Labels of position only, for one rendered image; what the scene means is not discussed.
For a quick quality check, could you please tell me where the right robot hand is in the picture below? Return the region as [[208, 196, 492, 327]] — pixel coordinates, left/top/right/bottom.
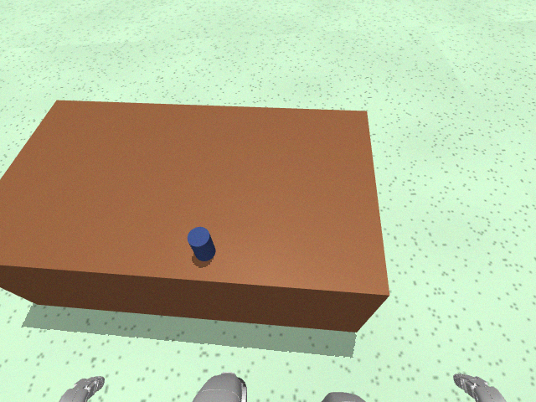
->
[[453, 374, 507, 402]]

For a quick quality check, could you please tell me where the left robot hand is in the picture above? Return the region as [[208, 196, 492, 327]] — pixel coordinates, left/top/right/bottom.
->
[[59, 376, 105, 402]]

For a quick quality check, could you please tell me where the can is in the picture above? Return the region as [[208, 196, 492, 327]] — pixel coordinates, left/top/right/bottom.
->
[[188, 227, 215, 261]]

